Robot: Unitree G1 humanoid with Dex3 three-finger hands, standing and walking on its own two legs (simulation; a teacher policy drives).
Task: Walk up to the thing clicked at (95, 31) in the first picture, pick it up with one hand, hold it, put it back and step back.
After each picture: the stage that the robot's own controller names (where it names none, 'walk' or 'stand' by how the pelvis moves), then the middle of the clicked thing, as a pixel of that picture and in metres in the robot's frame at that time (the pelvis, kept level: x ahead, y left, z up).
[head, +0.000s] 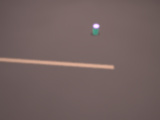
stand; (95, 29) +1.60 -0.17 -0.72
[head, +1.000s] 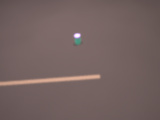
walk; (77, 39) +1.48 +0.15 -0.70
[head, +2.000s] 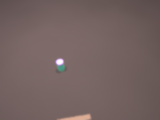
walk; (60, 65) +1.01 +0.29 -0.72
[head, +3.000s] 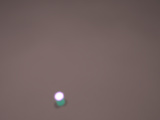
walk; (59, 99) +0.64 +0.23 -0.71
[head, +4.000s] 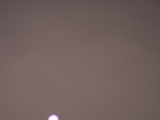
stand; out of the picture +0.44 +0.21 -0.70
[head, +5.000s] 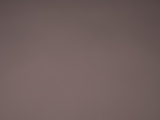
stand; out of the picture +0.41 +0.20 -0.73
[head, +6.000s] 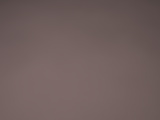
stand; out of the picture +0.38 +0.20 -0.73
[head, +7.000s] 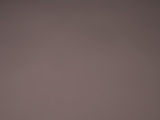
stand; out of the picture +0.37 +0.20 -0.73
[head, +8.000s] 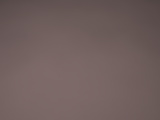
stand; out of the picture +0.38 +0.20 -0.73
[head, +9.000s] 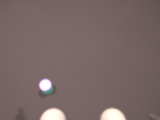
go down; (46, 87) +0.43 +0.20 -0.53
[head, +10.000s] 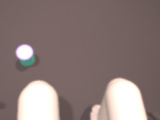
go down; (26, 56) +0.47 +0.23 -0.31
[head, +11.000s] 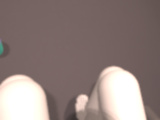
close in; out of the picture +0.46 +0.26 -0.26
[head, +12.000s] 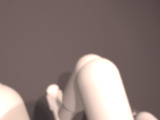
close; out of the picture +0.45 +0.29 -0.23
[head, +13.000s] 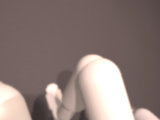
lift; out of the picture +0.43 +0.28 -0.23
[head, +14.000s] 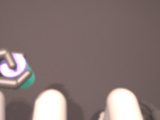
lift; (19, 72) +0.35 +0.22 -0.05
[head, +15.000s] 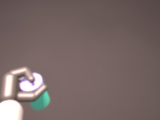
hold; (36, 92) +0.32 +0.17 +0.01
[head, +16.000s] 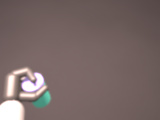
hold; (37, 91) +0.33 +0.17 -0.01
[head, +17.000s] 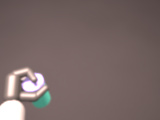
hold; (37, 91) +0.33 +0.17 -0.01
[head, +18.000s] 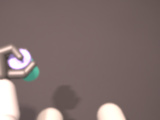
crouch; (25, 66) +0.41 +0.19 -0.07
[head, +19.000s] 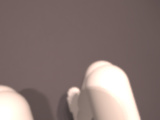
lower; out of the picture +0.48 +0.28 -0.17
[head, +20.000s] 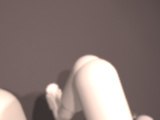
lower; out of the picture +0.44 +0.30 -0.23
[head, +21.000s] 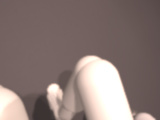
lower; out of the picture +0.44 +0.30 -0.23
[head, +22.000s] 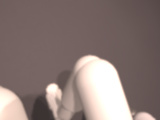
lower; out of the picture +0.44 +0.30 -0.23
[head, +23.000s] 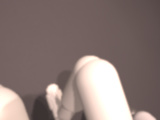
lower; out of the picture +0.44 +0.30 -0.24
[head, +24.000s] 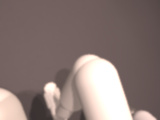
open; out of the picture +0.44 +0.30 -0.23
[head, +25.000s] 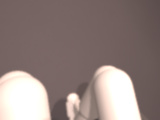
stand; out of the picture +0.44 +0.27 -0.25
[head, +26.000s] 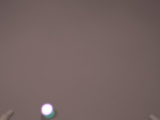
stand; (48, 111) +0.40 +0.21 -0.61
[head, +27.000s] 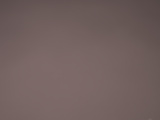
stand; out of the picture +0.39 +0.20 -0.67
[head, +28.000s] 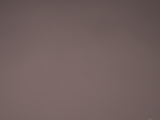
stand; out of the picture +0.38 +0.20 -0.67
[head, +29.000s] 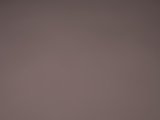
stand; out of the picture +0.40 +0.19 -0.72
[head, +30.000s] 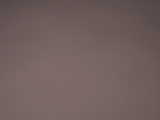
stand; out of the picture +0.39 +0.21 -0.73
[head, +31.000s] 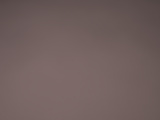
walk; out of the picture +0.37 +0.21 -0.73
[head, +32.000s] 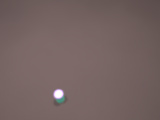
walk; (59, 96) +0.54 +0.21 -0.70
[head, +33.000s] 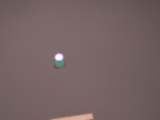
walk; (59, 60) +0.89 +0.19 -0.70
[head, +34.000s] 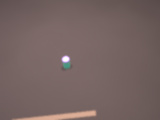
walk; (66, 62) +1.03 +0.21 -0.70
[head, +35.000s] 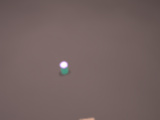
stand; (64, 68) +0.97 +0.19 -0.73
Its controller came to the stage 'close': yes
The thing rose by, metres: 0.71
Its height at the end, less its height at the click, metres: +0.00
